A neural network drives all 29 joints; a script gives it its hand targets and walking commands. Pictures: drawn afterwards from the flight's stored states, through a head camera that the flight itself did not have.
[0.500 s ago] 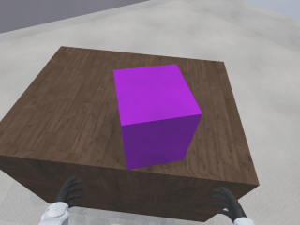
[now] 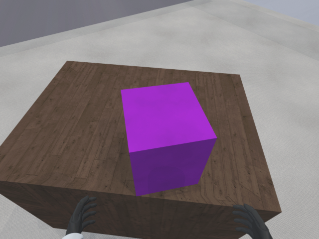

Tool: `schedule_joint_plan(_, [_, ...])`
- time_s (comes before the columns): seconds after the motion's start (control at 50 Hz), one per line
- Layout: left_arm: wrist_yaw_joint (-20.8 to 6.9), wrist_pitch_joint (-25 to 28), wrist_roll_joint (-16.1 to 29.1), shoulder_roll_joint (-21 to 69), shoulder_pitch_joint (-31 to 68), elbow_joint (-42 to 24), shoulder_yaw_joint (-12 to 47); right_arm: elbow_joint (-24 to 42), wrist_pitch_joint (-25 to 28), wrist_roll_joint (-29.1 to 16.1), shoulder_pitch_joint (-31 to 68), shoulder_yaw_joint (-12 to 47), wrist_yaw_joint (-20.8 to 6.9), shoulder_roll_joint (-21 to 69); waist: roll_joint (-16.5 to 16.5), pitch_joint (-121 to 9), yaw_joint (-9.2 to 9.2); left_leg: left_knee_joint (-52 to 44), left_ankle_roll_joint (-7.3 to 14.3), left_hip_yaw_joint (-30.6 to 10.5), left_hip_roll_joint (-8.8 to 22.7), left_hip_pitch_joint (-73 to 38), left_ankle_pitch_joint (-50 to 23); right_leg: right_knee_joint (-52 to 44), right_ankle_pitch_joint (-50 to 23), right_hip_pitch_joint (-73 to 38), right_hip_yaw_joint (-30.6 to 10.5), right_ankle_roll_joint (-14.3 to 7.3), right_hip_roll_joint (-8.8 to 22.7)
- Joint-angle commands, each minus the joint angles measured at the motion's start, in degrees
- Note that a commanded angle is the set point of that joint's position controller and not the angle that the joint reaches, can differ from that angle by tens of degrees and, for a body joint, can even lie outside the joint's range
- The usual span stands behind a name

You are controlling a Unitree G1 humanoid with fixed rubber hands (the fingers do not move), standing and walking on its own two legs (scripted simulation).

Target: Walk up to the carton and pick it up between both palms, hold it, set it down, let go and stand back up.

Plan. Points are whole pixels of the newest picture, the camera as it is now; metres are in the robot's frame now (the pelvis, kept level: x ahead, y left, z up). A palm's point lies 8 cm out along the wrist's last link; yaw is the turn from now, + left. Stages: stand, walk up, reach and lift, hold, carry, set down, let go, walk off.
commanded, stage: reach and lift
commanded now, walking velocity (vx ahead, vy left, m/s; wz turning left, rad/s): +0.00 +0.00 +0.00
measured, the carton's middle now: (161, 140) +0.38 +0.04 +0.00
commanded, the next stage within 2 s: none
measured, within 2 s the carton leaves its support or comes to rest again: neither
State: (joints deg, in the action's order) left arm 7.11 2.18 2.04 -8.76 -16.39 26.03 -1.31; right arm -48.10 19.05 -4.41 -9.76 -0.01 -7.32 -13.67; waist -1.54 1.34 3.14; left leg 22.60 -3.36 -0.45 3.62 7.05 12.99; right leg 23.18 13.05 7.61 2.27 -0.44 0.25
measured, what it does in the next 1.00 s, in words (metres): stands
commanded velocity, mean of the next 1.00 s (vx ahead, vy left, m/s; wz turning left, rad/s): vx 0.00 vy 0.00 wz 0.00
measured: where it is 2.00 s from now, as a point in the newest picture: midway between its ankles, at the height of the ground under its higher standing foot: outside the picture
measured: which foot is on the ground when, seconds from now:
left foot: down 0.00-1.00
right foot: down 0.00-1.00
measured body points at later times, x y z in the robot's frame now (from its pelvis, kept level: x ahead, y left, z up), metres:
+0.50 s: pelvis +0.01 -0.01 +0.00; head -0.03 +0.01 +0.45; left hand +0.16 +0.19 -0.04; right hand +0.18 -0.25 -0.04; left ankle -0.01 +0.15 -0.74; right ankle +0.00 -0.11 -0.74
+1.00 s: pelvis -0.01 -0.01 +0.00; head -0.03 +0.00 +0.45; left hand +0.19 +0.18 +0.00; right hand +0.20 -0.24 +0.00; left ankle -0.01 +0.15 -0.74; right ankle +0.00 -0.11 -0.74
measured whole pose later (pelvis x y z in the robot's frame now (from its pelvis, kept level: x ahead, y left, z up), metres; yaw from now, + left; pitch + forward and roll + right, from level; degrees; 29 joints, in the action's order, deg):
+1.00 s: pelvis -0.01 -0.01 +0.00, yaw -3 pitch -3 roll +1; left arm 14.7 4.3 1.9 -2.7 -16.7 9.1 2.0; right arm -26.4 16.4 -18.8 -11.0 3.8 -8.7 -18.2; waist -2.9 0.3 3.4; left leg 19.9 -4.2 1.3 3.9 6.2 10.8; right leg 25.4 12.4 10.2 -1.0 -1.6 -0.9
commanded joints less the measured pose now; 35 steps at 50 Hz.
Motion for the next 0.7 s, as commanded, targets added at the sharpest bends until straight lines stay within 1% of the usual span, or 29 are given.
schedule_joint_plan(0.0, [1.8,4.9,-1.5,-0.6,1.0,-10.0,-0.1,5.8,6.7,-4.5,7.1,-2.2,-1.6,-12.1,2.0,-7.4,1.2,-1.3,0.4,2.1,-4.0,-5.5,-22.0,-6.0,-8.8,-0.3,0.0,-2.3,-3.4])
schedule_joint_plan(0.02, [1.8,4.9,-2.0,0.1,0.0,-9.4,0.1,4.4,6.9,-5.1,6.4,-2.1,-1.9,-13.1,1.3,-6.4,0.77,-1.5,0.3,2.0,-3.9,-6.3,-22.6,-6.5,-8.3,0.1,0.2,-2.6,-3.7])
schedule_joint_plan(0.04, [1.9,5.2,-2.3,-0.2,0.0,-10.6,0.0,5.0,7.5,-5.9,6.3,-2.1,-2.0,-13.5,1.6,-6.8,0.81,-1.4,0.3,2.0,-4.0,-6.1,-23.2,-6.8,-9.0,0.0,0.1,-2.8,-3.7])
schedule_joint_plan(0.08, [2.2,5.9,-2.6,1.0,-0.5,-10.9,0.4,5.5,8.6,-7.0,6.8,-1.7,-2.3,-14.5,0.4,-6.4,0.42,-1.5,0.3,2.0,-4.0,-6.1,-23.5,-6.7,-10.1,-0.5,0.0,-2.8,-3.9])
schedule_joint_plan(0.1, [2.3,6.4,-2.7,1.1,-0.2,-10.9,0.4,5.6,8.9,-8.0,6.8,-0.9,-2.6,-14.5,0.0,-5.7,0.77,-1.6,0.6,2.2,-4.2,-5.4,-23.0,-6.7,-10.2,-1.0,-0.2,-2.6,-3.7])
schedule_joint_plan(0.12, [2.5,6.9,-2.7,1.7,-0.2,-11.8,0.7,6.1,9.3,-8.6,6.7,-0.7,-2.9,-14.7,0.5,-5.9,0.92,-2.0,0.6,2.3,-4.3,-5.0,-22.2,-6.7,-10.0,-1.4,-0.5,-2.7,-3.6])
schedule_joint_plan(0.14, [2.8,7.1,-3.1,2.2,-0.7,-11.0,0.6,5.6,9.3,-9.1,6.4,0.2,-3.3,-14.9,0.1,-4.4,1.47,-2.3,0.7,2.5,-4.2,-4.4,-21.5,-6.8,-9.6,-1.2,-0.6,-3.0,-3.6])
schedule_joint_plan(0.16, [2.9,7.3,-3.3,2.4,-0.3,-11.3,0.7,5.4,9.2,-9.8,6.3,0.5,-3.6,-14.8,0.2,-4.1,1.17,-2.7,0.7,2.5,-4.2,-4.5,-20.5,-7.1,-8.5,-0.9,-0.7,-3.1,-3.7])
schedule_joint_plan(0.2, [3.5,7.6,-3.9,3.6,-0.5,-11.5,1.1,4.7,8.7,-11.1,5.5,1.4,-4.4,-15.5,0.5,-2.4,1.49,-3.5,0.7,2.6,-3.9,-4.2,-18.9,-7.5,-6.1,0.0,-0.7,-3.6,-3.7])
schedule_joint_plan(0.24, [3.7,8.6,-3.2,3.9,-0.9,-13.1,1.2,7.3,8.6,-12.1,4.4,1.9,-4.5,-15.7,-1.8,-2.9,0.96,-3.9,1.3,2.8,-4.0,-3.7,-17.1,-7.5,-6.7,0.0,-1.3,-3.1,-3.5])
schedule_joint_plan(0.28, [3.9,9.4,-3.7,4.4,-1.0,-13.8,1.3,6.8,8.6,-13.0,3.2,2.5,-4.6,-15.6,-1.1,-1.4,0.39,-3.8,1.2,3.0,-4.3,-3.0,-16.8,-7.4,-7.7,0.0,-1.8,-3.2,-3.2])
schedule_joint_plan(0.3, [4.1,10.0,-3.1,4.6,-0.9,-15.2,2.0,7.8,8.8,-13.1,3.0,1.9,-4.6,-16.1,-1.7,-2.2,-0.42,-3.8,1.1,2.9,-4.3,-3.5,-16.1,-7.2,-7.6,0.2,-1.7,-2.9,-3.2])
schedule_joint_plan(0.32, [4.1,10.4,-3.4,4.1,-1.1,-15.5,1.9,7.5,8.9,-13.3,2.5,1.8,-4.4,-16.2,-1.8,-2.3,-0.88,-3.5,1.3,3.0,-4.4,-3.8,-16.3,-7.0,-8.8,-0.3,-2.0,-2.6,-3.0])
schedule_joint_plan(0.34, [4.3,11.2,-3.5,4.1,-1.0,-17.0,2.0,8.5,9.5,-13.8,2.6,1.6,-4.3,-16.5,-1.6,-3.4,-1.04,-3.2,1.1,3.0,-4.5,-3.9,-17.0,-6.5,-10.2,-0.6,-1.8,-2.4,-3.1])
schedule_joint_plan(0.36, [4.2,11.6,-3.6,4.9,-2.3,-16.5,2.4,7.2,9.6,-14.6,1.2,2.4,-4.4,-16.0,-1.6,-2.4,-1.25,-3.2,1.1,2.9,-4.5,-4.1,-17.7,-6.5,-10.7,-0.9,-2.0,-2.4,-3.2])
schedule_joint_plan(0.38, [4.0,12.0,-3.5,5.0,-2.7,-16.1,2.5,8.2,9.9,-15.0,1.1,2.8,-4.2,-15.6,-2.1,-2.6,-1.18,-3.0,1.3,3.1,-4.7,-3.7,-17.4,-6.5,-10.9,-1.3,-2.2,-2.3,-3.0])
schedule_joint_plan(0.4, [4.0,12.6,-3.4,4.7,-2.2,-16.8,2.4,8.5,10.2,-15.3,0.8,2.9,-4.2,-15.4,-0.9,-2.8,-1.08,-3.3,1.3,3.1,-4.8,-3.1,-16.7,-6.4,-10.0,-1.5,-2.6,-2.4,-2.9])
schedule_joint_plan(0.42, [4.2,13.2,-3.0,4.4,-2.4,-17.0,2.6,10.3,10.6,-15.3,0.8,2.9,-4.1,-15.2,-1.7,-3.1,-1.09,-3.4,1.7,3.4,-4.9,-2.1,-14.8,-6.4,-8.6,-1.3,-2.9,-2.3,-2.6])
schedule_joint_plan(0.44, [4.6,13.6,-3.2,4.4,-2.3,-18.0,2.6,11.2,10.7,-15.2,0.8,2.4,-4.1,-15.4,-1.4,-1.9,-0.9,-3.7,1.6,3.5,-4.9,-1.0,-13.5,-6.0,-7.1,-0.9,-2.7,-2.4,-2.7])
schedule_joint_plan(0.46, [4.6,14.0,-2.3,4.8,-2.3,-18.5,3.2,12.9,10.9,-15.2,1.0,2.5,-4.1,-15.0,-2.6,-2.1,-1.02,-3.9,1.8,3.6,-4.7,-0.7,-12.0,-6.1,-5.5,-0.1,-2.5,-2.2,-2.6])
schedule_joint_plan(0.48, [4.8,14.2,-2.6,5.1,-2.7,-18.7,3.3,12.5,10.7,-15.3,-0.1,2.4,-4.2,-14.9,-2.0,-1.4,-1.03,-4.0,1.8,3.6,-4.7,-0.7,-11.2,-6.2,-5.2,0.7,-2.7,-2.3,-2.5])
schedule_joint_plan(0.5, [5.0,14.6,-2.1,5.6,-2.6,-20.0,3.7,14.1,11.0,-15.5,0.1,2.4,-4.3,-15.2,-2.3,-1.8,-1.02,-3.9,1.7,3.4,-4.6,-0.9,-11.6,-6.0,-5.6,0.9,-2.6,-2.3,-2.5])
schedule_joint_plan(0.52, [5.0,14.8,-2.1,5.1,-2.6,-19.1,3.5,15.1,11.2,-15.2,0.5,2.4,-4.1,-15.2,-3.8,-1.3,-1.13,-3.6,2.1,3.6,-4.9,0.1,-10.4,-6.0,-5.6,0.9,-3.2,-2.0,-2.3])
schedule_joint_plan(0.54, [5.0,14.9,-2.3,5.3,-2.9,-19.0,3.7,15.2,11.2,-15.4,-0.3,2.8,-3.9,-14.5,-3.0,-0.2,-0.97,-3.7,2.0,3.7,-4.9,0.3,-9.7,-5.7,-5.6,1.0,-3.2,-2.1,-2.2])
schedule_joint_plan(0.58, [5.5,15.2,-2.3,5.7,-3.6,-20.9,4.0,16.5,11.5,-15.9,-1.2,2.2,-3.8,-14.8,-1.6,-1.0,-0.93,-3.9,1.7,3.9,-4.9,0.5,-9.1,-5.5,-4.1,1.1,-3.0,-2.4,-2.3])
schedule_joint_plan(0.6, [5.8,15.1,-2.3,5.9,-3.5,-21.1,4.4,16.6,11.2,-15.9,-1.1,1.7,-4.1,-15.7,-1.2,-1.0,-0.93,-4.3,1.5,3.8,-4.6,0.2,-7.7,-5.7,-1.7,2.2,-2.8,-2.8,-2.5])
schedule_joint_plan(0.62, [5.9,14.7,-2.1,5.0,-2.0,-21.1,3.8,18.6,10.8,-15.6,0.7,1.7,-4.0,-15.2,-2.3,0.4,-0.59,-4.6,2.0,4.3,-4.9,1.3,-5.4,-5.9,0.1,2.8,-3.2,-2.6,-2.1])
schedule_joint_plan(0.64, [5.8,14.2,-1.6,5.1,-2.5,-20.6,3.9,20.5,10.2,-15.1,0.4,1.8,-3.7,-14.8,-4.1,0.8,-0.81,-4.9,2.5,4.5,-4.9,2.4,-3.8,-6.0,0.3,2.6,-3.9,-2.2,-1.7])
schedule_joint_plan(0.68, [5.9,13.0,-1.4,5.0,-1.8,-21.0,3.2,23.1,8.6,-15.3,0.0,2.6,-3.3,-13.7,-4.6,0.5,0.11,-5.4,3.1,4.9,-5.2,3.6,-2.6,-6.1,0.9,1.2,-5.2,-1.8,-1.0])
